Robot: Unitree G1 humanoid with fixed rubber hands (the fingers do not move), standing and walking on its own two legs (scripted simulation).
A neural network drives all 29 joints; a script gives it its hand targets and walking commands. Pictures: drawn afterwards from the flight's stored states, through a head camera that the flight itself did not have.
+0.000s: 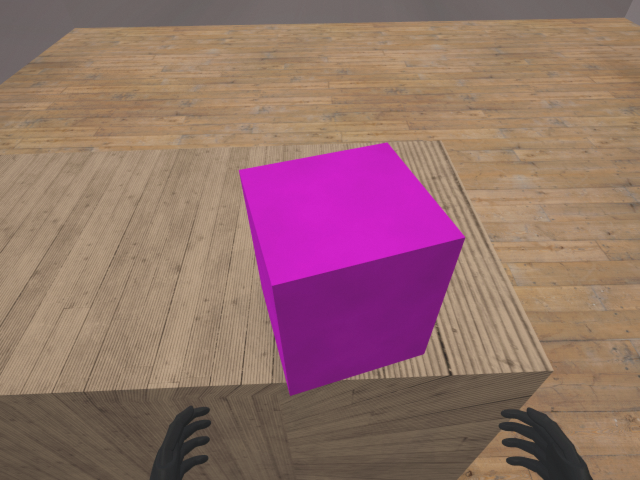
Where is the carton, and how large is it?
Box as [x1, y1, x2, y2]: [239, 143, 464, 395]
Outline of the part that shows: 387,143 239,170 261,285 290,395 419,355 424,352 461,248 464,236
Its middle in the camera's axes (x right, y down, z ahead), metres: +0.02 +0.04 +0.55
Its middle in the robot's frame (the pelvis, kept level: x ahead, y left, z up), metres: +0.39 +0.01 +0.06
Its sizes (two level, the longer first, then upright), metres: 0.210 0.200 0.250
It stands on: a pedestal, 0.72 m high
